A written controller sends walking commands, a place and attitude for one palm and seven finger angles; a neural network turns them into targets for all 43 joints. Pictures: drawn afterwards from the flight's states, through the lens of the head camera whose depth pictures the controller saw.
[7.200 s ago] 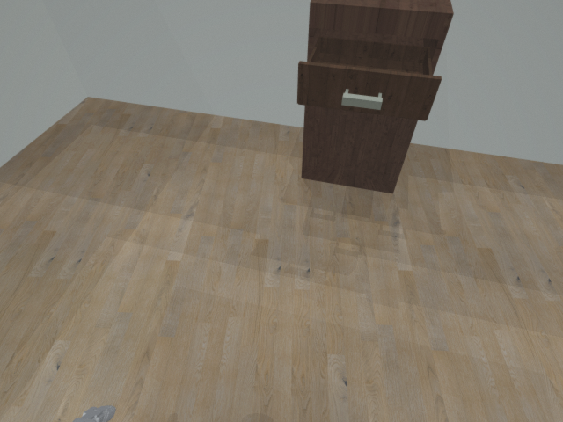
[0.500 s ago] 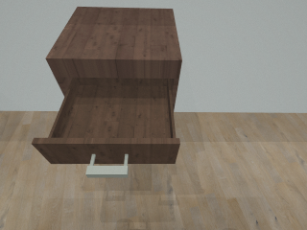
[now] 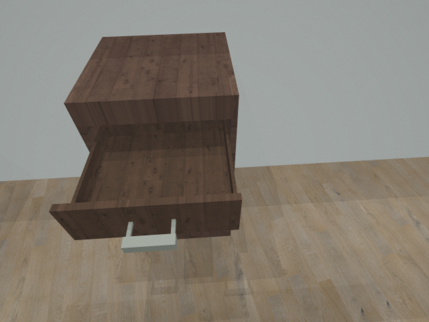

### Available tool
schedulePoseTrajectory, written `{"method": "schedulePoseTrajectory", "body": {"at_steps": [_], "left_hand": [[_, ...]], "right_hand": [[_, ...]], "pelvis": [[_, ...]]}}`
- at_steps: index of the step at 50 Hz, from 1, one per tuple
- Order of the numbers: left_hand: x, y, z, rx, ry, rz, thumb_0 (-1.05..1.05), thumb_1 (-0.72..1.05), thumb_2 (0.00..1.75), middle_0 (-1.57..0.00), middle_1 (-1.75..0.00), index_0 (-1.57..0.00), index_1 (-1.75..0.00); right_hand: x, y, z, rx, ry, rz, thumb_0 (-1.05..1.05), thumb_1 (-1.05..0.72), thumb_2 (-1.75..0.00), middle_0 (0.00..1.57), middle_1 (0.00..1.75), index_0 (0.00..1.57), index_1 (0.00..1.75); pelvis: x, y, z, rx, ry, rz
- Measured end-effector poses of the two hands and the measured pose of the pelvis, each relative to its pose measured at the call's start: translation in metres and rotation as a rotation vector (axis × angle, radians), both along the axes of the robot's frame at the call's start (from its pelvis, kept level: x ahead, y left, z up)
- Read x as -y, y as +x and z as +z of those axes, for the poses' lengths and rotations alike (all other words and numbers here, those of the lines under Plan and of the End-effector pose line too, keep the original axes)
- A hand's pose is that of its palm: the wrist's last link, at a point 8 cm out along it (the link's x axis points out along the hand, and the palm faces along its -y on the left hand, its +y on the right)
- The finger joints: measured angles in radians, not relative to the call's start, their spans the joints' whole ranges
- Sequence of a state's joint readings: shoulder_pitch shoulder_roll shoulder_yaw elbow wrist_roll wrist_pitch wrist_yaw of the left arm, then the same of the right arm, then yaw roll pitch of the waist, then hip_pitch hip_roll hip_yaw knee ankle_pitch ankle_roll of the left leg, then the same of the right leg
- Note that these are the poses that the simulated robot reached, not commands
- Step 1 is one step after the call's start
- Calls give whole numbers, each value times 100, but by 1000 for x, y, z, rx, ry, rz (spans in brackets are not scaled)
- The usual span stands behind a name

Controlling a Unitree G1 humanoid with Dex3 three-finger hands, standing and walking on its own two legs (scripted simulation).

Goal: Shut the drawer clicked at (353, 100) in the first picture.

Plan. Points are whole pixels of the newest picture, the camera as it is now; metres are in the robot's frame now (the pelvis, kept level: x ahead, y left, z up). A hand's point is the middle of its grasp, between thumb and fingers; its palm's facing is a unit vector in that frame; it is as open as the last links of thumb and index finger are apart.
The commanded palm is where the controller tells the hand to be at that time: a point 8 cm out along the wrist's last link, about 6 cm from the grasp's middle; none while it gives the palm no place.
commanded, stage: come to a stop and stand still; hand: left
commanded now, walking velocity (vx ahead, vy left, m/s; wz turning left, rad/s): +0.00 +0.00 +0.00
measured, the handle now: (151, 233) +0.33 +0.18 -0.09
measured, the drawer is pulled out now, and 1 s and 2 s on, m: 0.29 0.29 0.29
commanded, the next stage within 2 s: look again from close up in 0.26 s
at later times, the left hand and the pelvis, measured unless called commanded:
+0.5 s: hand out of the picture -0.01 +0.14 -0.18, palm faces +0.01 -0.99 -0.16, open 7.4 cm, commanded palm none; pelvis +0.01 +0.00 -0.01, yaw +0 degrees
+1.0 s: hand out of the picture +0.09 +0.21 -0.16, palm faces +0.12 -0.97 -0.19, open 7.4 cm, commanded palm +0.12 +0.25 -0.07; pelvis +0.02 +0.03 -0.01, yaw +0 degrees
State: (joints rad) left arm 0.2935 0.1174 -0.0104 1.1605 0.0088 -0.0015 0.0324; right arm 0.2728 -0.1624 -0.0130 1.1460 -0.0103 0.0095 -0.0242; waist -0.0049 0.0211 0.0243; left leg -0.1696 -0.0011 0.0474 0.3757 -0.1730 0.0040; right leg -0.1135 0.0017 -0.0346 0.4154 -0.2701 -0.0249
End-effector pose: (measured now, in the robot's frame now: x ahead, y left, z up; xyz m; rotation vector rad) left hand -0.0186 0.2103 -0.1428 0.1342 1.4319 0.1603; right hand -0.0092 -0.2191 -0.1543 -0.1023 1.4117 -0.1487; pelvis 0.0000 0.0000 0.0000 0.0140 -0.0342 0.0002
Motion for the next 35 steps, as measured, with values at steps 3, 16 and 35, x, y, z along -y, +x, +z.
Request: {"method": "schedulePoseTrajectory", "body": {"at_steps": [3, 16, 35], "left_hand": [[8, 1, -1, 6, -11, -3, 0, 91, 90, -20, -30, -20, -30], [23, -4, -2, -22, -23, 12, 0, 91, 90, -20, -30, -20, -30], [-24, 40, -12, 97, 8, -18, 1, 92, 90, -20, -30, -20, -30]], "right_hand": [[-1, -22, 1, -51, 9, -10, 0, -92, -90, 19, 30, 20, 29], [-12, -56, 2, -147, 44, -41, 1, -91, -90, 19, 30, 20, 29], [-9, 38, 2, 82, -46, 40, 2, -93, -90, 19, 30, 20, 29]], "pelvis": [[4, -2, 0, 0, -1, 1], [14, 3, 0, -12, -2, 2], [-16, 19, -11, -30, -24, -2]]}}
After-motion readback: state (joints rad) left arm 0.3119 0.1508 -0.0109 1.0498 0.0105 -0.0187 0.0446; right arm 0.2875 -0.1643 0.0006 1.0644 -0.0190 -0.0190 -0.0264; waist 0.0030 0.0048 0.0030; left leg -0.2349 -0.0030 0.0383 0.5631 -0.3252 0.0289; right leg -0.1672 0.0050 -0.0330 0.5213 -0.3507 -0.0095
